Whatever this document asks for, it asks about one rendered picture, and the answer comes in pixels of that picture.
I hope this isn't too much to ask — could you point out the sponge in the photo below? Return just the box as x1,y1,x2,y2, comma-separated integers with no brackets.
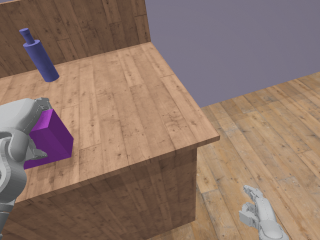
23,109,74,170

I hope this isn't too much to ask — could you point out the robot right hand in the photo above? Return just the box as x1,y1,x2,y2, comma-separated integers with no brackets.
239,185,277,230

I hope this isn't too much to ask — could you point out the robot right forearm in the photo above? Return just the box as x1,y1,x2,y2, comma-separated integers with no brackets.
258,220,289,240

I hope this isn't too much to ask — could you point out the robot left hand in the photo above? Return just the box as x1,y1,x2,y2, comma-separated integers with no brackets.
0,97,53,161

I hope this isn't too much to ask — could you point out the robot left forearm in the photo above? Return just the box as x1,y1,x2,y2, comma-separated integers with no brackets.
0,128,29,240

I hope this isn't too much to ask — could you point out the table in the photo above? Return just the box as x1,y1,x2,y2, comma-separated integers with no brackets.
0,0,220,240

